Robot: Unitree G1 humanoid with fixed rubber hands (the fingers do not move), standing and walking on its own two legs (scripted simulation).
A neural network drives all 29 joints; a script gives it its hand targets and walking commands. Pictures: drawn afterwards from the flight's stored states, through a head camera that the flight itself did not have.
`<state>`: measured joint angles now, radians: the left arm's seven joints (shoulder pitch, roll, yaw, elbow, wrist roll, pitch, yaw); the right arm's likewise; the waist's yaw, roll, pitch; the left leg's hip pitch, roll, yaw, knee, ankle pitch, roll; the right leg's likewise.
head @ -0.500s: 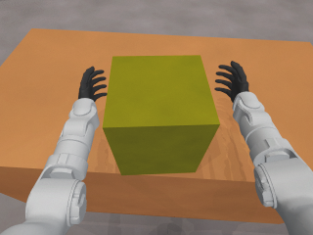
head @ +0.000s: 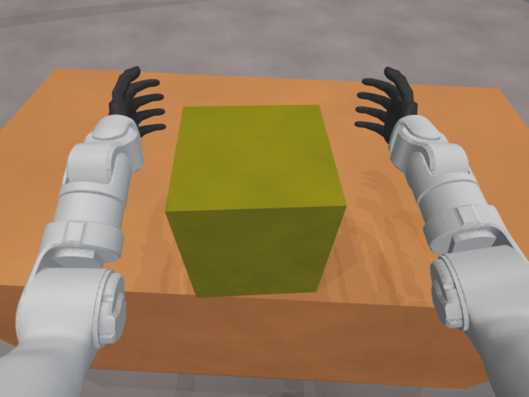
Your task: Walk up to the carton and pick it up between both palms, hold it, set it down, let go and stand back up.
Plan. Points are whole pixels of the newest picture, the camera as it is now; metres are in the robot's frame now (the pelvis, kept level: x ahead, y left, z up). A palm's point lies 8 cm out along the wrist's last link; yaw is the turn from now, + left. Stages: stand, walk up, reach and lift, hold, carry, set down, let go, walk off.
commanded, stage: set down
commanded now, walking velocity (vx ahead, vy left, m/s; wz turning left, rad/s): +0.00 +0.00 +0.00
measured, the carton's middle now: (254, 206) +0.40 +0.05 +0.05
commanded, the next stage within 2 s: none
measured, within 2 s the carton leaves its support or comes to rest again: neither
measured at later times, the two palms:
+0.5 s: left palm (125, 178) +0.37 +0.23 +0.14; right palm (401, 177) +0.41 -0.16 +0.13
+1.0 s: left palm (126, 227) +0.31 +0.22 +0.10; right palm (413, 228) +0.34 -0.18 +0.10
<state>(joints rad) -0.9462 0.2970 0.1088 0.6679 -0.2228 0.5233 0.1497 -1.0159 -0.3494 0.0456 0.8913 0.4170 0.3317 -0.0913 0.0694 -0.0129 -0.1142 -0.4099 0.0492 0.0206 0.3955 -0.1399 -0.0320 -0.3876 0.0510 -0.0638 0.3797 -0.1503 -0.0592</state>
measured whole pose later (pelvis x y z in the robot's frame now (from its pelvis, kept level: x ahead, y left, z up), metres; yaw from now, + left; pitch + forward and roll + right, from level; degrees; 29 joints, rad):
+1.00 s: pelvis +0.00 +0.00 +0.00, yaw -1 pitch +0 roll +1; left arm -0.25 0.16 0.16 -0.04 -0.15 0.62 0.11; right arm -0.31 -0.28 0.02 0.21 0.36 0.31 -0.09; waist 0.05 -0.03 0.03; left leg -0.20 0.03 0.06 0.34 -0.14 -0.02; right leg -0.22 0.03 -0.03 0.40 -0.18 -0.05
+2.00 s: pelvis +0.03 +0.01 +0.01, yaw -2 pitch -3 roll +1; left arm 0.29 0.16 -0.01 0.06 -0.09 0.05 0.11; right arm 0.31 -0.18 0.03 0.13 0.22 -0.06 0.01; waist 0.05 -0.05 0.04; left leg -0.08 0.03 0.06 0.31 -0.18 -0.02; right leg -0.09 0.03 -0.02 0.34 -0.20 -0.05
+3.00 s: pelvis -0.01 +0.03 +0.00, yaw -1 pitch -13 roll +1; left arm 0.01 0.13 0.05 0.36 0.07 0.31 -0.06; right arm 0.14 -0.21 -0.01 0.50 0.00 0.17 0.04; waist 0.03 0.00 0.10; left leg 0.01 0.00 0.07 0.41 -0.20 0.01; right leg 0.00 0.00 -0.02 0.44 -0.23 -0.02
